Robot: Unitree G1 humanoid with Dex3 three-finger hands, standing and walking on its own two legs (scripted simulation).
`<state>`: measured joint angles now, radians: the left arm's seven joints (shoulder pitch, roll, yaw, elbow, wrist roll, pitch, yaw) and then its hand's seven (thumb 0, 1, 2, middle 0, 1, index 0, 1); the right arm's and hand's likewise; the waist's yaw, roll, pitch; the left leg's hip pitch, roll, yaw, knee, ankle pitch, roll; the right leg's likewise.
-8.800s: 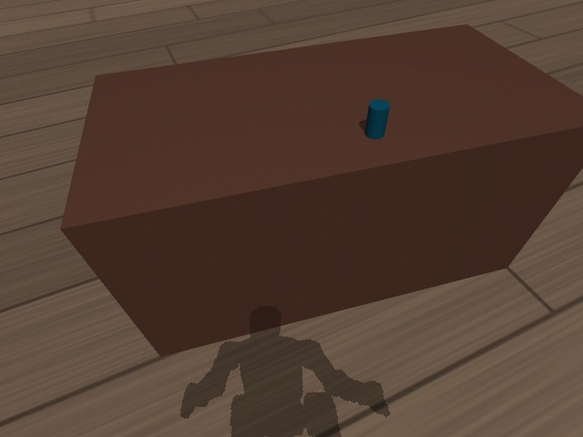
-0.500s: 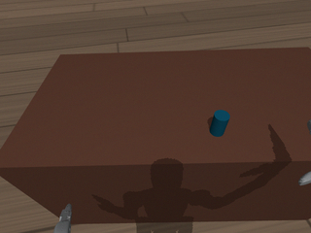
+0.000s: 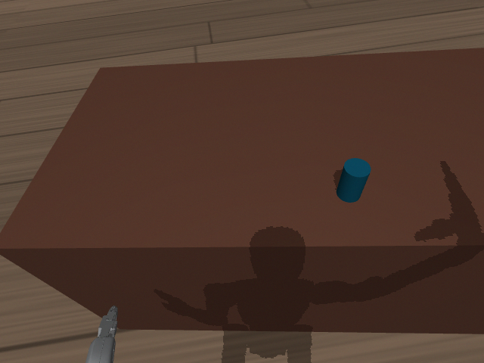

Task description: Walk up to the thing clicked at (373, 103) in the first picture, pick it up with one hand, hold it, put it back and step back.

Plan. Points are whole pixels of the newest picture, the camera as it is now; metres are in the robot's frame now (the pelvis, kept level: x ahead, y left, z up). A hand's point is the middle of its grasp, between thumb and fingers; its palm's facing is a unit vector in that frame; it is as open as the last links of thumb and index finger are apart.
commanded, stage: go down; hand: right
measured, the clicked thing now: (352, 181) +0.48 -0.18 -0.02
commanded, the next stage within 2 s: approach in 1.86 s
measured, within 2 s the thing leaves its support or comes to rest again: neither
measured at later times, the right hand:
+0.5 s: hand out of the picture +0.39 -0.36 +0.12, palm faces +0.13 +0.99 +0.02, open 17.5 cm
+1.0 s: hand out of the picture +0.42 -0.37 +0.12, palm faces +0.13 +0.99 +0.02, open 17.6 cm
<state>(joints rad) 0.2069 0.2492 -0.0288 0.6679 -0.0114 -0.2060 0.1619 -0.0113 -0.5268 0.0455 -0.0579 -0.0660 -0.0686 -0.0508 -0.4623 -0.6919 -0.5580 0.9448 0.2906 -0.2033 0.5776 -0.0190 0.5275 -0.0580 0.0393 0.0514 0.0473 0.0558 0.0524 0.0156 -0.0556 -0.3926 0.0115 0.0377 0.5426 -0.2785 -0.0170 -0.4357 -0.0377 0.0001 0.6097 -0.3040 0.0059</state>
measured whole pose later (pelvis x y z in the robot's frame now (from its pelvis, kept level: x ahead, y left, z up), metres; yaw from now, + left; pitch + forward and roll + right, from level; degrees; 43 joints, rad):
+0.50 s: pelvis +0.01 +0.00 -0.01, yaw +0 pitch +11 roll +2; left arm 0.23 0.26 -0.05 0.58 -0.01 -0.21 0.15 -0.01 -0.53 0.06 -0.05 -0.06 -0.06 -0.05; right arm -0.59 -0.79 -0.59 1.07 0.24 -0.20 0.59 -0.02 0.54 -0.04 0.05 0.04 0.05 0.05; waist 0.09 0.02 -0.08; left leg -0.49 0.00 0.04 0.61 -0.31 -0.02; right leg -0.54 -0.05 0.00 0.70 -0.35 0.00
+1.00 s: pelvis +0.00 -0.01 -0.02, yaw +1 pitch +14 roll +3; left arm 0.26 0.27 -0.07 0.48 0.00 -0.22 0.14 -0.01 -0.53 0.06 -0.05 -0.06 -0.06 -0.05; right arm -0.74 -0.88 -0.60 1.18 0.19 -0.19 0.59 -0.02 0.58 -0.05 0.04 0.05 0.05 0.05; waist 0.13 0.02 -0.10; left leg -0.60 0.00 0.04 0.70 -0.34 -0.02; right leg -0.65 -0.05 0.01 0.80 -0.38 0.00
